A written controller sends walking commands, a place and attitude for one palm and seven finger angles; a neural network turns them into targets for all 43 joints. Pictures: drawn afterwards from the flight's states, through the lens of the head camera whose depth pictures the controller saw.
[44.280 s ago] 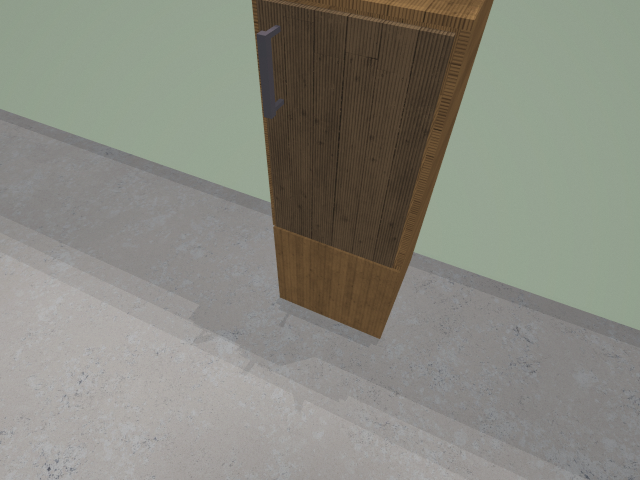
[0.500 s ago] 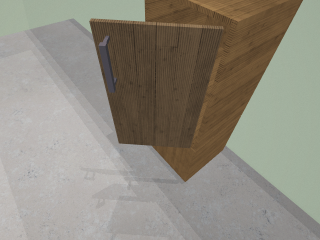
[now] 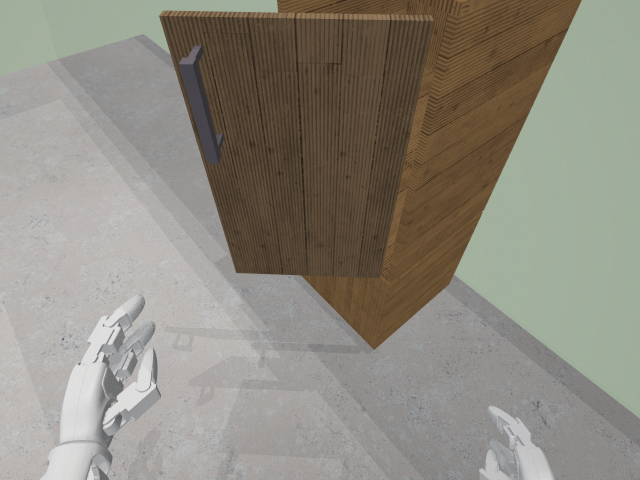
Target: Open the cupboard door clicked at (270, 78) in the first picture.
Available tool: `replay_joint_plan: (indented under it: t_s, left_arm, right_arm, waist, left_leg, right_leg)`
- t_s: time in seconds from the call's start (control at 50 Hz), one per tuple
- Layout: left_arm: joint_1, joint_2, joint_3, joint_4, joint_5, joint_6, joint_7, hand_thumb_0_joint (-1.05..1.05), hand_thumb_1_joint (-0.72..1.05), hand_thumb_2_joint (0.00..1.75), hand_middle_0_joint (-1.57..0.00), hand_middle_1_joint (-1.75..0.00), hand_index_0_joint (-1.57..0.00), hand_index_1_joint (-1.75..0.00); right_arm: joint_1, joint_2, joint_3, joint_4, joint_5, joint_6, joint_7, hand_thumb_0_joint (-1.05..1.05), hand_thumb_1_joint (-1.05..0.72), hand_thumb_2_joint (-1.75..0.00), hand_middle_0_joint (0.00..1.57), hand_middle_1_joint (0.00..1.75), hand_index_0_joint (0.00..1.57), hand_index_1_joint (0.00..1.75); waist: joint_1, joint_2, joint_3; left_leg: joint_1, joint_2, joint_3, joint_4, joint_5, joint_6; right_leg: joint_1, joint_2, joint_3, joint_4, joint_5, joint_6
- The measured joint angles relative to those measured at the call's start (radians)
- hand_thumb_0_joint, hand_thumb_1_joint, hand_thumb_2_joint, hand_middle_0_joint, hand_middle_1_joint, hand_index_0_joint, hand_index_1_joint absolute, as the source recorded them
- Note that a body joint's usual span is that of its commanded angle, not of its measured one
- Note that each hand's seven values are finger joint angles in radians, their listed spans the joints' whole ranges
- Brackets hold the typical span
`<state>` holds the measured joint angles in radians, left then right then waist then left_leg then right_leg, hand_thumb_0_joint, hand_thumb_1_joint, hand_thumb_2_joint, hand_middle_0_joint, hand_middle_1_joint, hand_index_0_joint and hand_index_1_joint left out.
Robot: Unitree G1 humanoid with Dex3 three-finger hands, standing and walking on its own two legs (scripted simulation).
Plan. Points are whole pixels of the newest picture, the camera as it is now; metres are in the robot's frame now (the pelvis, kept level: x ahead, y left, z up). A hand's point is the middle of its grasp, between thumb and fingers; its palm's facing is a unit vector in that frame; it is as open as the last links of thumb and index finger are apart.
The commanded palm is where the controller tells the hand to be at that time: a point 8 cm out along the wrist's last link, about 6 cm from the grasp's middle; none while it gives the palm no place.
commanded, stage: raise the hand with hooked fingers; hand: left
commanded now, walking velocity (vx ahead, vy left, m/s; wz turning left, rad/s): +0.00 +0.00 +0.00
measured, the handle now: (205, 108) +0.59 +0.20 +0.15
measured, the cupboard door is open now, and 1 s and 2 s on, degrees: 47 47 47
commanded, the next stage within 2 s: move the hooked fingers beside the handle in 1.86 s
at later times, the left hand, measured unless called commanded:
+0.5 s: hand (114, 389) +0.21 +0.23 +0.05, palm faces +0.00 -1.00 -0.06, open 10.5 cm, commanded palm +0.17 +0.29 +0.06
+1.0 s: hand (51, 327) +0.24 +0.28 +0.13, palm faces +0.05 -1.00 -0.05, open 13.4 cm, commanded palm +0.21 +0.32 +0.13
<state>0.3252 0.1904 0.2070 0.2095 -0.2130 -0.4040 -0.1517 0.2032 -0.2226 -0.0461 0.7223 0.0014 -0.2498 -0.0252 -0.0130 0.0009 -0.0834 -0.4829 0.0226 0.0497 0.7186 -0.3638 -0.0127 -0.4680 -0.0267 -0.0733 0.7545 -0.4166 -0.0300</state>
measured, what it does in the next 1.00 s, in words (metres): stands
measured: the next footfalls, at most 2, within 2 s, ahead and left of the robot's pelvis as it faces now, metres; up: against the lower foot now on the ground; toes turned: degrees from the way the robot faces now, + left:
none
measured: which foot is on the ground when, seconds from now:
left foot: down 0.00-1.00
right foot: down 0.00-1.00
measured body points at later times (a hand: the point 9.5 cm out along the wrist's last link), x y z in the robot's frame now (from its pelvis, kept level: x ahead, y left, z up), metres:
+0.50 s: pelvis -0.04 +0.00 -0.01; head +0.00 +0.00 +0.43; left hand +0.20 +0.29 +0.06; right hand +0.12 -0.24 -0.10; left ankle -0.01 +0.13 -0.71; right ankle -0.02 -0.09 -0.71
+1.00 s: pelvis -0.02 +0.02 +0.01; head -0.02 +0.02 +0.46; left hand +0.23 +0.33 +0.13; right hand +0.17 -0.20 -0.05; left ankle -0.01 +0.13 -0.71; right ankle -0.02 -0.09 -0.71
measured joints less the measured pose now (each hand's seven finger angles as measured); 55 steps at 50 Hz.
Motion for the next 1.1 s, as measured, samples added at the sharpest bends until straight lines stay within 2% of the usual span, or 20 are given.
replay_joint_plan:
  t_s: [0.04,0.06,0.1,0.14,0.2,0.28,0.36,0.46,0.54,0.72,0.86,1.1]
  left_arm:
    - [-0.018,0.015,0.021,0.022,-0.032,-0.108,-0.12,0.01,0.77,0.83,-0.21,-0.39,-0.2,-0.39]
    - [-0.024,0.023,0.031,0.034,-0.048,-0.134,-0.177,0.01,0.75,0.82,-0.21,-0.4,-0.21,-0.4]
    - [-0.022,0.037,0.049,0.047,-0.084,-0.131,-0.26,0.01,0.7,0.81,-0.21,-0.43,-0.21,-0.43]
    - [-0.011,0.045,0.066,0.049,-0.116,-0.089,-0.293,0.01,0.66,0.79,-0.22,-0.46,-0.22,-0.46]
    - [0.0,0.05,0.084,0.02,-0.133,-0.041,-0.276,0.01,0.59,0.76,-0.23,-0.5,-0.22,-0.5]
    - [-0.024,0.069,0.078,-0.041,-0.119,-0.02,-0.245,0.02,0.49,0.72,-0.23,-0.56,-0.23,-0.56]
    - [-0.087,0.11,0.068,-0.05,-0.113,0.033,-0.262,0.02,0.4,0.68,-0.23,-0.62,-0.23,-0.62]
    - [-0.126,0.148,0.096,-0.026,-0.13,0.122,-0.266,0.01,0.28,0.63,-0.25,-0.7,-0.24,-0.7]
    - [-0.121,0.151,0.128,-0.028,-0.146,0.141,-0.251,0.01,0.19,0.59,-0.25,-0.76,-0.25,-0.76]
    - [-0.135,0.143,0.131,-0.064,-0.134,0.17,-0.246,0.01,-0.02,0.5,-0.27,-0.89,-0.26,-0.89]
    - [-0.203,0.158,0.137,-0.071,-0.119,0.233,-0.238,0.0,-0.18,0.43,-0.28,-1.0,-0.27,-1.0]
    - [-0.333,0.211,0.186,-0.03,-0.115,0.373,-0.278,0.0,-0.43,0.32,-0.3,-1.15,-0.29,-1.16]
  right_arm:
    - [-0.03,-0.008,-0.002,-0.049,0.005,-0.009,0.01,0.01,-0.91,-0.9,0.2,0.3,0.2,0.3]
    - [-0.042,-0.015,-0.003,-0.074,0.01,-0.01,0.011,0.01,-0.91,-0.9,0.2,0.3,0.2,0.3]
    - [-0.056,-0.03,-0.002,-0.12,0.021,-0.005,0.004,0.01,-0.91,-0.9,0.2,0.3,0.2,0.3]
    - [-0.056,-0.042,0.0,-0.156,0.031,0.002,-0.011,0.02,-0.91,-0.9,0.2,0.3,0.2,0.3]
    - [-0.04,-0.05,0.009,-0.176,0.037,0.002,-0.036,0.02,-0.91,-0.9,0.2,0.29,0.2,0.3]
    - [-0.008,-0.043,0.039,-0.158,0.037,-0.012,-0.06,0.02,-0.91,-0.9,0.2,0.29,0.2,0.3]
    - [0.02,-0.023,0.074,-0.127,0.039,-0.017,-0.069,0.02,-0.91,-0.9,0.2,0.3,0.2,0.3]
    - [0.065,-0.007,0.092,-0.116,0.04,-0.014,-0.066,0.02,-0.9,-0.9,0.2,0.3,0.2,0.3]
    - [0.1,-0.015,0.088,-0.11,0.039,-0.021,-0.059,0.02,-0.9,-0.9,0.2,0.3,0.2,0.3]
    - [0.104,-0.051,0.072,-0.094,0.043,-0.041,-0.063,0.02,-0.9,-0.9,0.2,0.3,0.2,0.3]
    - [0.059,-0.044,0.086,-0.109,0.047,-0.044,-0.074,0.02,-0.9,-0.9,0.2,0.3,0.2,0.3]
    - [0.024,-0.022,0.128,-0.13,0.052,-0.012,-0.081,0.02,-0.9,-0.9,0.2,0.3,0.2,0.3]
  waist:
    - [0.006,-0.009,-0.019]
    - [0.011,-0.012,-0.022]
    - [0.021,-0.015,-0.026]
    - [0.032,-0.014,-0.026]
    - [0.049,-0.007,-0.017]
    - [0.056,0.005,0.0]
    - [0.04,0.015,0.013]
    - [0.011,0.026,0.018]
    - [0.003,0.029,0.016]
    - [0.021,0.027,0.025]
    - [0.037,0.027,0.036]
    - [0.061,0.035,0.047]
  left_leg:
    - [-0.101,0.009,0.001,0.1,-0.033,-0.005]
    - [-0.142,0.012,-0.002,0.144,-0.042,-0.012]
    - [-0.202,0.017,-0.006,0.217,-0.069,-0.011]
    - [-0.234,0.02,-0.017,0.262,-0.082,-0.016]
    - [-0.247,0.027,-0.041,0.294,-0.09,-0.017]
    - [-0.231,0.034,-0.071,0.291,-0.082,-0.016]
    - [-0.198,0.038,-0.079,0.251,-0.06,-0.016]
    - [-0.137,0.039,-0.055,0.175,-0.03,-0.01]
    - [-0.094,0.035,-0.033,0.121,-0.014,0.0]
    - [-0.019,0.017,-0.019,0.058,0.001,0.02]
    - [0.055,0.006,-0.02,0.004,0.016,0.028]
    - [0.16,0.0,-0.025,-0.095,0.053,0.027]
  right_leg:
    - [-0.103,0.003,0.003,0.102,-0.033,-0.009]
    - [-0.145,0.005,0.004,0.148,-0.048,-0.015]
    - [-0.203,0.006,0.002,0.218,-0.071,-0.018]
    - [-0.229,0.008,-0.008,0.257,-0.085,-0.022]
    - [-0.224,0.015,-0.03,0.268,-0.089,-0.026]
    - [-0.186,0.026,-0.059,0.236,-0.073,-0.03]
    - [-0.145,0.033,-0.067,0.181,-0.043,-0.029]
    - [-0.094,0.037,-0.045,0.104,-0.004,-0.019]
    - [-0.06,0.034,-0.024,0.057,0.017,-0.008]
    - [0.018,0.019,-0.013,-0.014,0.039,0.013]
    - [0.097,0.013,-0.014,-0.076,0.058,0.021]
    - [0.208,0.013,-0.02,-0.183,0.098,0.022]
